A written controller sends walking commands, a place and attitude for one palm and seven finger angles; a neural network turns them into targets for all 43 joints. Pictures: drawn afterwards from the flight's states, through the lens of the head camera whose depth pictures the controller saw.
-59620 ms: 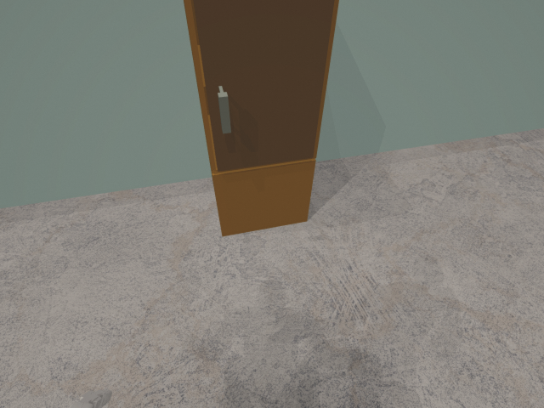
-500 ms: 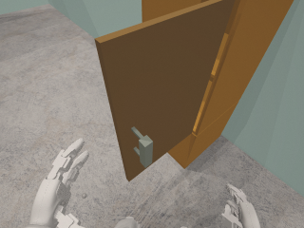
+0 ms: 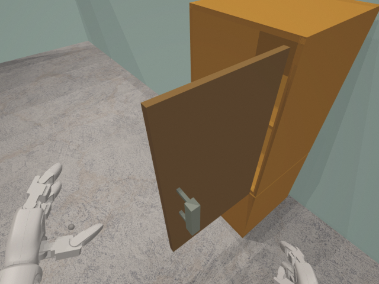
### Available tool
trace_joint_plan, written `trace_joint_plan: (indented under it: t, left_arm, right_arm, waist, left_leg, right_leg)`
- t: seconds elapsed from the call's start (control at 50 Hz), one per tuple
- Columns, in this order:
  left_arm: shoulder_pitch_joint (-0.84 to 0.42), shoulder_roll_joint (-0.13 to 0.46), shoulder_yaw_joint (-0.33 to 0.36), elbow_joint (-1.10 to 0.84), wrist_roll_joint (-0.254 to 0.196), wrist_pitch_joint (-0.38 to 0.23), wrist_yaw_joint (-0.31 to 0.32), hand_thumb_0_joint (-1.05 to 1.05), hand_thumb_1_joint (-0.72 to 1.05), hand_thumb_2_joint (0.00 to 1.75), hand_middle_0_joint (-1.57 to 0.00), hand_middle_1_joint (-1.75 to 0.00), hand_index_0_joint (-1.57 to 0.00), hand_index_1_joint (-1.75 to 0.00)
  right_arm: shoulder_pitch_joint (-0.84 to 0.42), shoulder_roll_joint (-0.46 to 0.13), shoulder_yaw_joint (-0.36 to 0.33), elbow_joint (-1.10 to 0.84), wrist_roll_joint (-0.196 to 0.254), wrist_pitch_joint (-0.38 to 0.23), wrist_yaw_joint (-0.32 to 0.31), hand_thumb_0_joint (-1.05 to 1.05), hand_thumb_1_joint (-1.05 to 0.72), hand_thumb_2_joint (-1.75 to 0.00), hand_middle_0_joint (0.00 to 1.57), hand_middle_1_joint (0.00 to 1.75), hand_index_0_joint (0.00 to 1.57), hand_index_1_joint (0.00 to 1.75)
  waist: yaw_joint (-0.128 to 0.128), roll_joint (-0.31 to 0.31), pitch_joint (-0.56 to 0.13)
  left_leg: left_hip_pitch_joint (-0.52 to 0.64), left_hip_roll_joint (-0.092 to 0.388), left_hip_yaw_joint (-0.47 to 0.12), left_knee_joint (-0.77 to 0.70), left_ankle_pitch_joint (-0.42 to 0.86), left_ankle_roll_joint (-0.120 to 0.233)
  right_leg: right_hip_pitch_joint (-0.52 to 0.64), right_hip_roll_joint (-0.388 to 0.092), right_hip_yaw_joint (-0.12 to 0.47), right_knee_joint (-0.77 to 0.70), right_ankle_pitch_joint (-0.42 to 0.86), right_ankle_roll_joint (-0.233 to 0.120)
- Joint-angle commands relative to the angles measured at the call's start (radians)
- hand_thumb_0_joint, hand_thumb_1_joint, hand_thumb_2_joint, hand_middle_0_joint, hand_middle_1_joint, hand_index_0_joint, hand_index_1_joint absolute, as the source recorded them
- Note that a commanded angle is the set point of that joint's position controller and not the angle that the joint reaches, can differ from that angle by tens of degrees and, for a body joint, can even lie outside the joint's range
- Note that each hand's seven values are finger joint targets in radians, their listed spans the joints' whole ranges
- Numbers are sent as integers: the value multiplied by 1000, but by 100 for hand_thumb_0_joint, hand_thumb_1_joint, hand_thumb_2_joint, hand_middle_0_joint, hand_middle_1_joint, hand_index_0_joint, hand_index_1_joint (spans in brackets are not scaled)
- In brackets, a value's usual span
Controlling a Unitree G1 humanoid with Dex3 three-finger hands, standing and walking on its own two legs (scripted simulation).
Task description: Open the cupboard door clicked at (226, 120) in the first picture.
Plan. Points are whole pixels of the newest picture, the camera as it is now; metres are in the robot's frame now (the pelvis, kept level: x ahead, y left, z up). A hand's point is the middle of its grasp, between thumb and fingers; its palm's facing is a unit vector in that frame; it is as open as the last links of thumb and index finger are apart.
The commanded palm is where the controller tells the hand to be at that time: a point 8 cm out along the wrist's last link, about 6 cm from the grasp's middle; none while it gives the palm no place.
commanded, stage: draw the hand back to the body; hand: left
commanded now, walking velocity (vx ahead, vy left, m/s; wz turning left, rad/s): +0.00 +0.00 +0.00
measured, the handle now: (186, 210) +0.32 +0.04 -0.05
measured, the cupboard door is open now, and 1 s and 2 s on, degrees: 89 89 89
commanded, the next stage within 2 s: step back with the hand held close in 0.66 s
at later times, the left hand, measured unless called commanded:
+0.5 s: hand (52, 194) +0.21 +0.24 +0.17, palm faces +0.43 -0.81 -0.39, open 7.6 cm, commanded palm +0.15 +0.28 +0.20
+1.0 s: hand (51, 193) +0.21 +0.24 +0.18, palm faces +0.38 -0.80 -0.47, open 7.4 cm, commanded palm +0.14 +0.28 +0.20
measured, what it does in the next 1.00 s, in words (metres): stands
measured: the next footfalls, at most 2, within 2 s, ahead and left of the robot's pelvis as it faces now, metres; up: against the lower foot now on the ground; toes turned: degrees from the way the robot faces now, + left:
left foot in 1.84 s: -0.08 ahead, +0.11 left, +0.00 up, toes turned +7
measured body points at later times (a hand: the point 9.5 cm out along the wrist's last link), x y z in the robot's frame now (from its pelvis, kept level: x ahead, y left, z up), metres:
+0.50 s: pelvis +0.01 -0.02 +0.02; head +0.00 -0.04 +0.47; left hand +0.18 +0.28 +0.20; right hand +0.20 -0.24 -0.06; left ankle +0.01 +0.09 -0.71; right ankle -0.03 -0.12 -0.71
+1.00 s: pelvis +0.00 -0.02 +0.03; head +0.01 -0.03 +0.48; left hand +0.18 +0.28 +0.20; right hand +0.18 -0.26 -0.06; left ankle +0.01 +0.09 -0.71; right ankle -0.03 -0.12 -0.71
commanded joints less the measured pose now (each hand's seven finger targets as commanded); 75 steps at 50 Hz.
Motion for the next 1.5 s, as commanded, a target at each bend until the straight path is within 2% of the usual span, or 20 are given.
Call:
trace_joint_plan:
  t: [0.0,0.18,0.26,0.3,0.36,0.42,0.46,0.6,0.72,0.76,0.78,0.82,0.84,0.9,1.0,1.16,1.3,1.38,1.42,1.48]
  left_arm:
    - [-71,160,155,-230,-1,-77,10,0,44,70,-18,-30,-18,-30]
    - [-146,216,293,-191,-24,-98,-1,0,76,84,-19,-30,-19,-30]
    - [-197,253,347,-220,-26,-115,-3,0,90,90,-20,-30,-20,-30]
    - [-155,175,284,-166,-28,-108,-17,0,90,90,-20,-30,-20,-30]
    - [-129,150,263,-109,-32,-100,-26,0,90,90,-20,-30,-20,-30]
    - [-173,194,290,-170,-30,-107,-27,0,90,90,-20,-30,-20,-30]
    - [-193,243,327,-208,-24,-117,-20,0,90,90,-20,-30,-20,-30]
    - [-179,212,311,-203,-25,-117,-16,0,90,90,-20,-30,-20,-30]
    - [-177,184,291,-155,-28,-117,-27,0,90,90,-20,-30,-20,-30]
    - [-231,209,302,-161,-28,-118,-25,0,90,90,-20,-30,-20,-30]
    - [-314,316,412,-200,-15,-155,-20,0,90,90,-20,-30,-20,-30]
    - [-201,234,341,-105,-9,-160,-32,0,90,90,-20,-30,-20,-30]
    - [-181,226,334,-119,-5,-164,-32,0,90,90,-20,-30,-20,-30]
    - [-119,223,335,-171,-5,-176,-27,0,90,90,-20,-30,-20,-30]
    - [-54,271,386,-260,-10,-180,-10,0,90,90,-20,-30,-20,-30]
    - [10,275,411,-239,-15,-189,6,0,90,90,-20,-30,-20,-30]
    - [-33,251,385,-230,9,-211,12,0,90,90,-20,-30,-20,-30]
    - [-85,256,386,-269,31,-235,16,0,90,90,-20,-30,-20,-30]
    - [-109,255,387,-287,39,-241,19,0,90,90,-20,-30,-20,-30]
    - [-112,263,414,-314,46,-253,21,0,90,90,-20,-30,-20,-30]
  right_arm:
    - [-136,-105,-53,-145,-8,-88,2,0,-90,-90,20,30,20,30]
    - [-174,-106,-65,-88,-11,-108,15,0,-90,-90,20,30,20,30]
    - [-182,-109,-71,-63,-15,-119,21,0,-90,-90,20,30,20,30]
    - [-180,-108,-76,-55,-15,-118,29,0,-90,-90,20,30,20,30]
    - [-186,-115,-86,-47,-17,-107,35,0,-90,-90,20,30,20,30]
    - [-198,-117,-91,-54,-19,-99,31,0,-90,-90,20,30,20,30]
    - [-206,-115,-87,-47,-22,-106,26,0,-90,-90,20,30,20,30]
    - [-208,-100,-81,-31,-22,-122,24,0,-90,-90,20,30,20,30]
    - [-216,-106,-92,-28,-21,-113,29,0,-90,-90,20,30,20,30]
    - [-219,-110,-88,-22,-23,-112,28,0,-90,-90,20,30,20,30]
    - [-201,-137,-99,-39,-22,-89,29,0,-90,-90,20,30,20,30]
    - [-208,-124,-102,-22,-27,-62,31,0,-90,-90,20,30,20,30]
    - [-208,-124,-103,-29,-28,-52,33,0,-90,-90,20,30,20,30]
    - [-204,-131,-109,-46,-28,-30,33,0,-90,-90,20,30,20,30]
    - [-211,-127,-118,-78,-24,1,29,0,-90,-90,20,30,20,30]
    - [-205,-136,-131,-82,-21,11,23,0,-90,-90,20,30,20,30]
    - [-192,-150,-126,-84,-22,-18,24,0,-90,-90,20,30,20,30]
    - [-183,-155,-125,-82,-30,-45,21,0,-90,-90,20,30,20,30]
    - [-176,-159,-125,-83,-32,-58,21,0,-90,-90,20,30,20,30]
    - [-183,-152,-124,-80,-37,-79,19,0,-90,-90,20,30,20,30]
  waist:
    - [8,27,-6]
    - [20,-28,46]
    - [27,28,6]
    - [16,14,39]
    - [18,-60,61]
    - [21,-74,19]
    - [30,-27,-8]
    - [24,30,37]
    - [23,-35,62]
    - [22,-30,56]
    - [-24,-60,122]
    - [-33,-120,106]
    - [-35,-104,89]
    - [-33,-20,3]
    - [-28,-5,-79]
    - [-33,17,-44]
    - [-45,14,59]
    - [-47,27,81]
    - [-46,55,76]
    - [-34,145,44]
  left_leg:
    - [152,48,-55,-202,229,-22]
    - [212,45,-22,-270,291,-21]
    - [263,42,-9,-278,366,-20]
    - [274,44,-2,-282,380,-19]
    - [270,45,1,-298,370,-14]
    - [298,39,9,-303,364,-6]
    - [304,34,11,-306,365,-7]
    - [318,31,14,-317,377,-13]
    - [326,34,16,-332,352,-8]
    - [324,31,14,-337,340,-8]
    - [277,53,-11,-291,306,8]
    - [285,46,-13,-263,308,2]
    - [286,49,-11,-268,335,1]
    - [300,66,-12,-294,487,-5]
    - [285,86,-19,-296,605,-8]
    - [141,103,-57,-345,438,-4]
    - [-120,117,-98,-438,-82,26]
    - [-209,128,-131,-456,-226,40]
    - [-249,144,-155,-487,-288,45]
    - [-333,190,-217,-559,-337,69]
  right_leg:
    - [19,-12,-1,-157,209,-22]
    - [116,-8,4,-243,299,-17]
    - [163,-12,9,-262,371,-18]
    - [146,-11,8,-270,382,-10]
    - [166,-11,5,-290,390,-8]
    - [180,-11,13,-299,405,-3]
    - [208,-16,17,-301,411,-8]
    - [198,-15,16,-321,424,-7]
    - [188,-8,19,-339,396,-1]
    - [200,-11,20,-347,388,-3]
    - [113,-62,103,-408,438,5]
    - [110,-91,109,-416,485,3]
    - [121,-92,102,-403,512,4]
    - [185,-75,64,-340,578,9]
    - [235,-52,54,-280,636,12]
    - [233,-32,50,-261,483,16]
    - [262,-9,80,-268,196,21]
    - [273,7,87,-260,57,23]
    - [292,29,74,-206,41,24]
    - [399,76,48,-44,182,25]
